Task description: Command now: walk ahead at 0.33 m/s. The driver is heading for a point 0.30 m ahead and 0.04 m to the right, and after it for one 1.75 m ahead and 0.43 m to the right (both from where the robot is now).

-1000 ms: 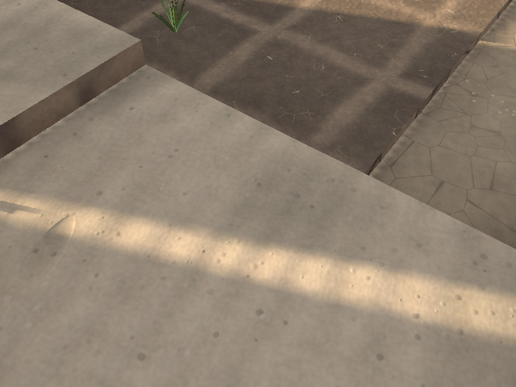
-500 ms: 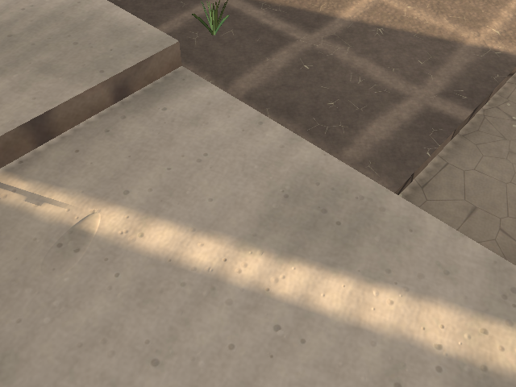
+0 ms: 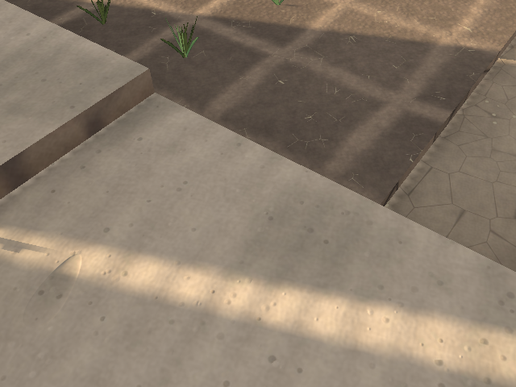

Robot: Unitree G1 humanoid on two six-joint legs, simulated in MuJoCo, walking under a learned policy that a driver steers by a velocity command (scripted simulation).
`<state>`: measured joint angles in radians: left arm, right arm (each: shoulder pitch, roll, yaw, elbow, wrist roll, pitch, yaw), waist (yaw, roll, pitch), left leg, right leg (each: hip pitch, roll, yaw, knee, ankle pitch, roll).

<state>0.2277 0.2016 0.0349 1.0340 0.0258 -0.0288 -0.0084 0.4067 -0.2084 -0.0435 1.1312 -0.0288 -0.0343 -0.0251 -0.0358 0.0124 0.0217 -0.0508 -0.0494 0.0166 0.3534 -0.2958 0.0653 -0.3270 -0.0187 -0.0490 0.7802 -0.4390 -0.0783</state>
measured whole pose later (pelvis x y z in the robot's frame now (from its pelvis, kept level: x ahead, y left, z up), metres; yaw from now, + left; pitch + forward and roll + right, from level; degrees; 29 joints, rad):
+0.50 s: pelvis +0.17 -0.05 +0.00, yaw +0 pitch -1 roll -1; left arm 0.40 0.12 -0.01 1.09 0.02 -0.07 0.03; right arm 0.11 -0.17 -0.02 1.01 -0.02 -0.02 -0.01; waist 0.03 0.03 0.08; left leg -0.46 0.00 0.07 0.63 -0.15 0.06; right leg 0.01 0.07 -0.08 0.34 -0.33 -0.08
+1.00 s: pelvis +0.23 -0.06 +0.00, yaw +0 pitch -2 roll +0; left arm 0.32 0.13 -0.01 1.13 0.01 -0.01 0.04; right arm 0.27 -0.16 -0.01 1.11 -0.01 -0.01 -0.03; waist -0.02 0.01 0.02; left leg -0.21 -0.02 0.07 0.38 -0.14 0.05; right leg -0.11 0.01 -0.01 0.40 -0.27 -0.02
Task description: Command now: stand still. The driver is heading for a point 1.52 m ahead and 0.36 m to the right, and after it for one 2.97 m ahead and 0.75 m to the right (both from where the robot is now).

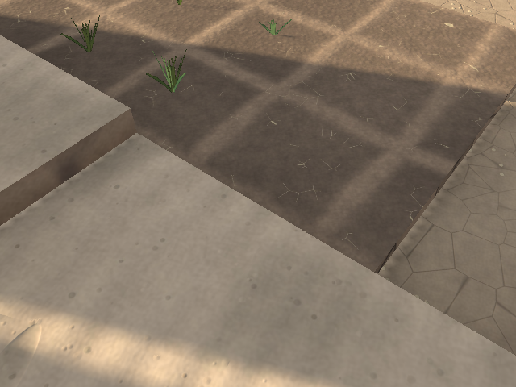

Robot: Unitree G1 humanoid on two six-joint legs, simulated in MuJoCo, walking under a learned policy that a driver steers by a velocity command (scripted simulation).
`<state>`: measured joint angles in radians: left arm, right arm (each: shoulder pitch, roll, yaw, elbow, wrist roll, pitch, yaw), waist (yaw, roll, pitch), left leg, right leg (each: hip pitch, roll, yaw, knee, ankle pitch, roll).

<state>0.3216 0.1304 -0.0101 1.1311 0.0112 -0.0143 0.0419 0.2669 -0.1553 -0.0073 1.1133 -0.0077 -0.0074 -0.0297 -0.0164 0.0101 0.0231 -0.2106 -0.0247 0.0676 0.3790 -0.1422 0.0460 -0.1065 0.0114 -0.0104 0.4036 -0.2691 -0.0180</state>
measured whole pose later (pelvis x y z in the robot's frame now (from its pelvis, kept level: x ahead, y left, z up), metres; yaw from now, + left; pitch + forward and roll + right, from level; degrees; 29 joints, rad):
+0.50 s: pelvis +0.03 -0.02 +0.00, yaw +0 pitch -1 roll +0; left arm 0.34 0.12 -0.02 1.14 0.01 -0.03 0.05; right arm 0.29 -0.13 0.00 1.17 -0.01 0.00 -0.04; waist -0.01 0.00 0.03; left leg -0.18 0.00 0.05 0.39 -0.19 0.01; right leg -0.06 0.04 -0.02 0.37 -0.29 -0.05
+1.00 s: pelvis +0.16 +0.03 -0.01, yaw -4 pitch +0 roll +0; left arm 0.45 0.19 0.04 1.10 0.02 -0.06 0.00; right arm 0.22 -0.19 -0.07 0.99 -0.02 -0.07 0.00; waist 0.03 -0.04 0.03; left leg -0.28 0.00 0.14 0.54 -0.26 0.06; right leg -0.26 -0.01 0.02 1.04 -0.40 -0.09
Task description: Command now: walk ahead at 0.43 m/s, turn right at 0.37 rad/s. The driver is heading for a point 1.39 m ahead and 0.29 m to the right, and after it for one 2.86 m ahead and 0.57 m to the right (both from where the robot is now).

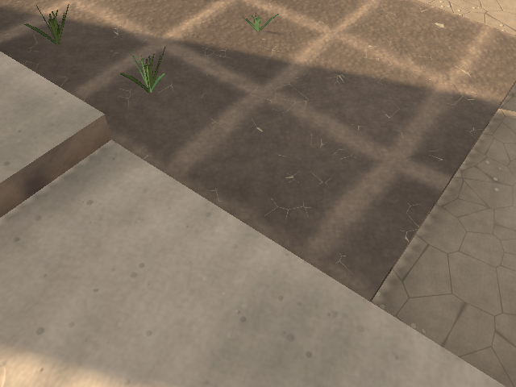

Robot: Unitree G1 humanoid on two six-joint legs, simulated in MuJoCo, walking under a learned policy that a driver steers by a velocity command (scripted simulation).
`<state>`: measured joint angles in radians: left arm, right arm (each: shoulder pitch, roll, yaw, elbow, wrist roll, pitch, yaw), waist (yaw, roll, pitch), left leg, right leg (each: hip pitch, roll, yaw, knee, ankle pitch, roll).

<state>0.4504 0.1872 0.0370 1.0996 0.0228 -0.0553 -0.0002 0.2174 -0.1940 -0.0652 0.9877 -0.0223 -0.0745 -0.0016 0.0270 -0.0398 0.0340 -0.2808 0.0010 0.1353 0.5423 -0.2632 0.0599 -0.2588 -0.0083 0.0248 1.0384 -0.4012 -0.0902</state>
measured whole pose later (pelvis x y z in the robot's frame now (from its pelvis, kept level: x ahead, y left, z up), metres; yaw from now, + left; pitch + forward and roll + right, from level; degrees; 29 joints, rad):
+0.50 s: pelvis +0.18 -0.02 -0.01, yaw -15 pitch +0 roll +0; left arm 0.17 0.22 0.08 0.87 0.01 0.00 0.00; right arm 0.22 -0.19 -0.06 0.88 -0.03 -0.02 -0.04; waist 0.01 0.01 0.11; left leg -0.47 0.04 0.03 1.28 -0.46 -0.01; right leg -0.40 0.11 -0.08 0.54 -0.14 -0.15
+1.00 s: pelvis +0.24 +0.02 +0.01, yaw -23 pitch +0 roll +0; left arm 0.25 0.21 0.05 0.86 0.01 0.02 0.01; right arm 0.29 -0.19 -0.02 0.86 -0.03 -0.01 -0.04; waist 0.01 -0.04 -0.01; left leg -0.17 -0.03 0.01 0.42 -0.25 0.04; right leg -0.31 0.10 0.06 0.49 -0.27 -0.06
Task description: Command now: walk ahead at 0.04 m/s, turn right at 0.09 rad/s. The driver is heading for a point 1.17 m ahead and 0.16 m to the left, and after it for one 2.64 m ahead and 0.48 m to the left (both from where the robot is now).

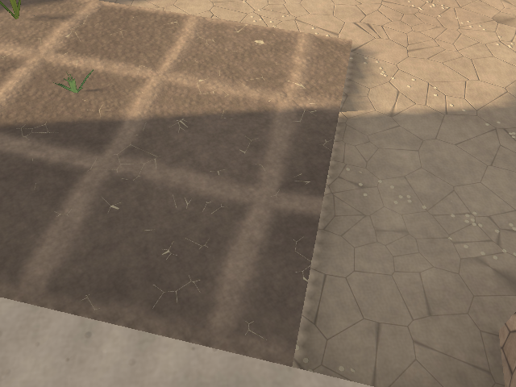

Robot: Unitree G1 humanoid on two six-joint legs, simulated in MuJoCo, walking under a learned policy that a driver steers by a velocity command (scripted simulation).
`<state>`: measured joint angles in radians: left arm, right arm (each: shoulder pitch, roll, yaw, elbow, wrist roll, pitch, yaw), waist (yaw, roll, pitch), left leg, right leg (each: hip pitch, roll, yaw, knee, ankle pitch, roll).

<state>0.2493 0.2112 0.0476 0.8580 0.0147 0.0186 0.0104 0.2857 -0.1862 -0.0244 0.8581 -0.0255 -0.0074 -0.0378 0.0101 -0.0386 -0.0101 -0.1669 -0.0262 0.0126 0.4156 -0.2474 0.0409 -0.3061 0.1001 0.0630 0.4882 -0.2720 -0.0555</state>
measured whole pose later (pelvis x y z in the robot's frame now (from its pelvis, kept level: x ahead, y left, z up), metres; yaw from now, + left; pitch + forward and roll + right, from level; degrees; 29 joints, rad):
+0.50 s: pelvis +0.05 +0.00 +0.00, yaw +0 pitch -1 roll +0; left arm 0.26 0.22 0.04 1.02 0.03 -0.01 0.00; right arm 0.38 -0.22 -0.05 1.01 -0.03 -0.02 -0.02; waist -0.02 0.01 0.01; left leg -0.02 -0.04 0.02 0.36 -0.32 0.07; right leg -0.30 0.00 -0.02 0.71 -0.40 -0.06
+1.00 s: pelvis +0.26 -0.06 +0.00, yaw +0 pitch +0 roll -1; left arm 0.47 0.15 0.01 1.07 0.01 -0.09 0.00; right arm 0.08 -0.22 -0.04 0.89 -0.02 -0.02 0.04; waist 0.04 0.04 0.03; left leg -0.64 0.08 0.06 0.76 -0.05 0.04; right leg 0.10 0.09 -0.06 0.16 -0.27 -0.08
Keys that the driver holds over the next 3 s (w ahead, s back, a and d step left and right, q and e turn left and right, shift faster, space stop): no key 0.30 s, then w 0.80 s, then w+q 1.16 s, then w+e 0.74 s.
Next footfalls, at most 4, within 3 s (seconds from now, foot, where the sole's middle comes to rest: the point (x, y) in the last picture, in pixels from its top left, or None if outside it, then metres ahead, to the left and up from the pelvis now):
0.64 right None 0.18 -0.13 -0.78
1.14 left None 0.53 0.02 -0.78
1.78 right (298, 272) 0.92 -0.12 -0.84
2.32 left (222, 228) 1.09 0.13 -0.84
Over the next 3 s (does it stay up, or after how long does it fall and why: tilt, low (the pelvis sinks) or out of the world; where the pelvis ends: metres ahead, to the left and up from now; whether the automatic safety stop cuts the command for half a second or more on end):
stays up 1.35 0.19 -0.07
